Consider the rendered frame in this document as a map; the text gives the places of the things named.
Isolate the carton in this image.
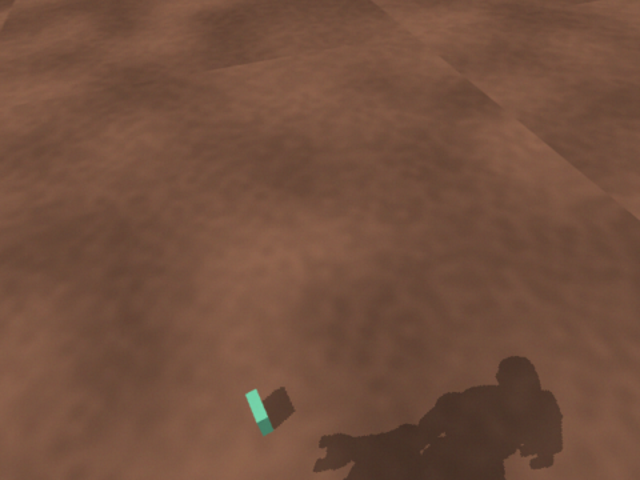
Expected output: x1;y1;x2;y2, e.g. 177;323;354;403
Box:
245;389;274;436

